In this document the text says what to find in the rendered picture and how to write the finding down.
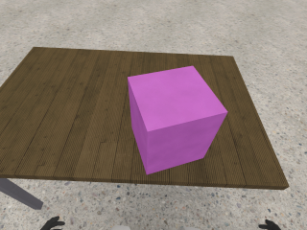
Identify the carton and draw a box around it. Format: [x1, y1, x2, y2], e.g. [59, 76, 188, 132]
[128, 65, 227, 175]

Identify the table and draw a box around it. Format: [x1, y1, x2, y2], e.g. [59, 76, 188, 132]
[0, 47, 290, 210]

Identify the robot right hand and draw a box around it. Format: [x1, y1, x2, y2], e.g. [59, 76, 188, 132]
[258, 219, 281, 230]

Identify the robot left hand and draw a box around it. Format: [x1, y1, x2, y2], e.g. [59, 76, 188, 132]
[40, 216, 65, 230]

